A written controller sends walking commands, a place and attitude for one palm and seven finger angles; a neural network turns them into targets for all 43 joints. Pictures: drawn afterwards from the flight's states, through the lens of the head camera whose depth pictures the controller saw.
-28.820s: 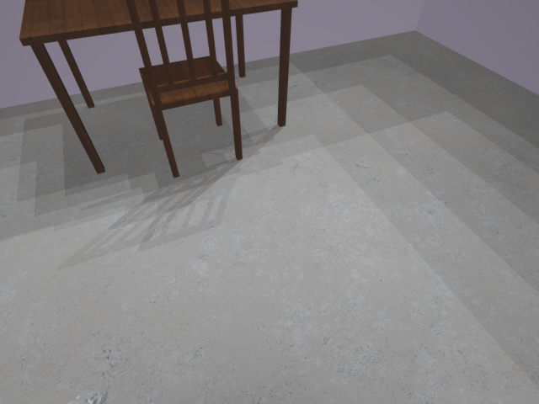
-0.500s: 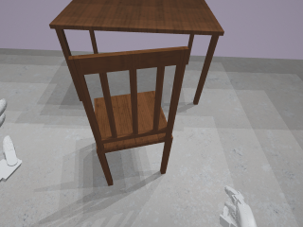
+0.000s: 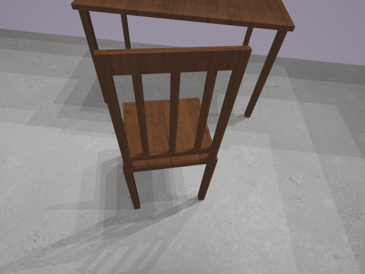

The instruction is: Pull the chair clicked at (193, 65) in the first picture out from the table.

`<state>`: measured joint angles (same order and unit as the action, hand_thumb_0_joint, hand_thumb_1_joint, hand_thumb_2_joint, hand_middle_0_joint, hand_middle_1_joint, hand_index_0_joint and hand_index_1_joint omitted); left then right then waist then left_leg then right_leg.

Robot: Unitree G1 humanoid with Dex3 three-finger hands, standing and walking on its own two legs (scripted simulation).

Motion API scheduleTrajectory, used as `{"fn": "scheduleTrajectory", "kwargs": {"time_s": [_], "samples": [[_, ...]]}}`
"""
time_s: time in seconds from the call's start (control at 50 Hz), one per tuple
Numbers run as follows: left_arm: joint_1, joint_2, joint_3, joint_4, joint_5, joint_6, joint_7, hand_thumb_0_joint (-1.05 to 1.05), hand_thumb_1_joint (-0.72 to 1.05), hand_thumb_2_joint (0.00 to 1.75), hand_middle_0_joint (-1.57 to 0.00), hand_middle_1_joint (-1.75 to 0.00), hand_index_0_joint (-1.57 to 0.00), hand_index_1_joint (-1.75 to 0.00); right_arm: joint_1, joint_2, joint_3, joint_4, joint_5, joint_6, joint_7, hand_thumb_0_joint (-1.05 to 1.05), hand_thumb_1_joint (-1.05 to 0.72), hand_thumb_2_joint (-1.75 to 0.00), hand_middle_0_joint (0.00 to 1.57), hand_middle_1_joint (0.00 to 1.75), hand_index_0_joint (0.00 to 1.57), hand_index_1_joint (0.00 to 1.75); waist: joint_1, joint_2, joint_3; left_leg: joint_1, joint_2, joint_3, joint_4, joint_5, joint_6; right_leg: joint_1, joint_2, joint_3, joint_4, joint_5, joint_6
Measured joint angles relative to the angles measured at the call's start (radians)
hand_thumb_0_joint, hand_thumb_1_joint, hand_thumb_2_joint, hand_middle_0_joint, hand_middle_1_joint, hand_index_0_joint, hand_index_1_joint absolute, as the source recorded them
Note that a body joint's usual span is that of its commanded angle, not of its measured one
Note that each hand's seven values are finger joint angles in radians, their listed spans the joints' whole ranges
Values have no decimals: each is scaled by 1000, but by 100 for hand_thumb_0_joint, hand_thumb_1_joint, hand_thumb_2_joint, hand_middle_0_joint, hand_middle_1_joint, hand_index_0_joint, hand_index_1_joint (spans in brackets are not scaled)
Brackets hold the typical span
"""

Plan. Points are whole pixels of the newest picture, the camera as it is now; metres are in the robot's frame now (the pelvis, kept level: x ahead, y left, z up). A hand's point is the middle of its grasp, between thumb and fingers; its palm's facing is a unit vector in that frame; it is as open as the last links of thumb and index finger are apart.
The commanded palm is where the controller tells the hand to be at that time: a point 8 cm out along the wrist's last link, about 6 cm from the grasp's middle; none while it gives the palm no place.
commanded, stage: let the arm hang, fingers relaxed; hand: left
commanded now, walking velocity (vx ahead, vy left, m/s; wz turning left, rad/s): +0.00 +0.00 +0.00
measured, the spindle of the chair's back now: (173, 119) +0.57 +0.06 -0.06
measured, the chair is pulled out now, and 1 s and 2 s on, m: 0.57 0.57 0.57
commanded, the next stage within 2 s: look to check the result in 0.68 s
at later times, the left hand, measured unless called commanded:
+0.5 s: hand out of the picture -0.01 +0.14 -0.17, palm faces +0.01 -0.99 -0.16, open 7.3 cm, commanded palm none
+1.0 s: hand out of the picture +0.00 +0.13 -0.17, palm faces +0.02 -0.98 -0.18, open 7.3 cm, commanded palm none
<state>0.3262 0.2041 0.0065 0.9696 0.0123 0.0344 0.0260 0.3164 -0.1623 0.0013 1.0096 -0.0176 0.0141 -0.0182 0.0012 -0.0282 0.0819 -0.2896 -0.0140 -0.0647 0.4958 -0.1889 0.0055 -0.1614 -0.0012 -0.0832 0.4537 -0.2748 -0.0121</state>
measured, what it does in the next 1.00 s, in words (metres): stands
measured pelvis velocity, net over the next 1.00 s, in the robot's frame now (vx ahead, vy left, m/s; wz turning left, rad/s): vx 0.01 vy -0.03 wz -0.02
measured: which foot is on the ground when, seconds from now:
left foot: down 0.00-1.00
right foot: down 0.00-1.00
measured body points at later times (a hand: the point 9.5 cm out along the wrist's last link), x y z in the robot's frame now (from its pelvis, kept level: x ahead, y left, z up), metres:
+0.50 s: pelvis +0.00 -0.01 +0.00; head +0.01 -0.02 +0.45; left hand -0.01 +0.19 -0.16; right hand -0.02 -0.22 -0.17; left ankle +0.05 +0.11 -0.74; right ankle -0.02 -0.11 -0.74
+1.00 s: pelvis +0.01 -0.03 +0.00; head +0.02 -0.04 +0.45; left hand +0.00 +0.18 -0.16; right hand -0.02 -0.23 -0.17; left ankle +0.05 +0.11 -0.74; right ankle -0.02 -0.11 -0.74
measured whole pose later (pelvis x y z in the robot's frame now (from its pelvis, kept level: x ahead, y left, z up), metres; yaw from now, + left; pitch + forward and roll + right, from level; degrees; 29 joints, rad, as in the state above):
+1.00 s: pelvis +0.01 -0.03 +0.00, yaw -1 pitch -2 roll +0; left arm 0.33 0.11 -0.01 1.07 0.01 0.00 0.04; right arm 0.32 -0.12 0.00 1.11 -0.01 0.00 -0.04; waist -0.01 0.02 0.07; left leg -0.24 0.02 -0.06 0.47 -0.20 -0.03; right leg -0.14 0.03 -0.07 0.47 -0.30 -0.05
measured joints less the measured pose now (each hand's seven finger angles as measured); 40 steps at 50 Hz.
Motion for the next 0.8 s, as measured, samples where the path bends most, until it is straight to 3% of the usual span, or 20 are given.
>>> {"fn": "scheduleTrajectory", "kwargs": {"time_s": [0.24, 0.5, 0.8], "samples": [[61, -28, -20, 116, -1, -13, 5, 0, 92, 90, -20, -30, -19, -30, 19, 13, -2, 58, 4, -6, -1, 1, -91, -90, 20, 30, 20, 30, 1, 54, -21, 20, -3, 18, -30, 12, 1, -3, -7, 17, 8, -3, -2], [16, -102, -29, 100, -2, -33, 9, 0, 91, 90, -20, -30, -20, -30, 8, 42, 0, 87, 4, -18, -7, 1, -92, -90, 20, 30, 20, 30, -4, 48, -45, 32, 7, 20, -20, -3, -13, 1, 3, 21, 31, -23, -16], [0, -89, -16, 98, -5, -31, 12, 0, 92, 90, -20, -30, -20, -30, 12, 49, -3, 92, 6, -19, -16, 0, -91, -90, 20, 30, 20, 30, -8, 45, -20, 42, 25, 8, -26, -4, -31, 15, 22, 11, 17, -21, -34]]}}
